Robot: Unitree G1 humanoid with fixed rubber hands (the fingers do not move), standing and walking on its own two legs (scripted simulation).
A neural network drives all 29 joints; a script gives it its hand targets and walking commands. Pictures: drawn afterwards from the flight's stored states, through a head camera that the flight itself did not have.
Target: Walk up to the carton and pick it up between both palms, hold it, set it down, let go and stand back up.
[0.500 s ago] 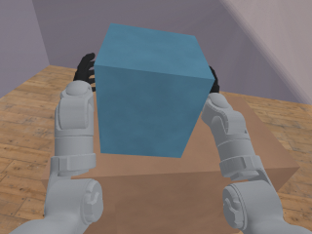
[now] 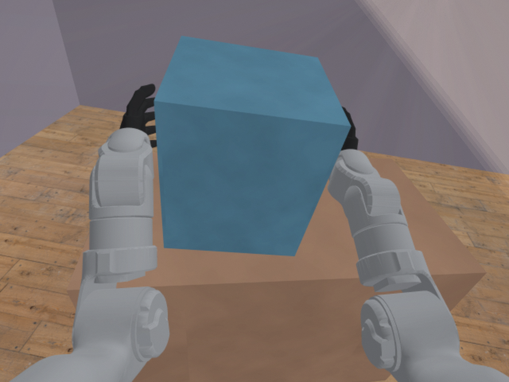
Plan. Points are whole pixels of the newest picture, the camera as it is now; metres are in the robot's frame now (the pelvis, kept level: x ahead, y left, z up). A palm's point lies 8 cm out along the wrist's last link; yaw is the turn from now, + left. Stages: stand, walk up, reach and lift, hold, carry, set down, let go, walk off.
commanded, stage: hold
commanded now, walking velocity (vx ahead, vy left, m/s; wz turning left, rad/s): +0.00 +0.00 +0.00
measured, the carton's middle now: (241, 152) +0.39 +0.02 +0.22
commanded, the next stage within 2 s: none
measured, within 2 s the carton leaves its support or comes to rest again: neither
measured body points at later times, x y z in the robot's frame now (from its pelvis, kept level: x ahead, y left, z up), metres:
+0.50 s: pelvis +0.01 +0.00 +0.00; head -0.06 +0.03 +0.44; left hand +0.38 +0.17 +0.25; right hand +0.38 -0.14 +0.24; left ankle +0.03 +0.11 -0.75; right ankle +0.03 -0.10 -0.75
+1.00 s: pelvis +0.00 +0.00 +0.00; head -0.06 +0.03 +0.44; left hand +0.38 +0.17 +0.25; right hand +0.38 -0.14 +0.24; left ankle +0.03 +0.11 -0.75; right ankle +0.03 -0.10 -0.75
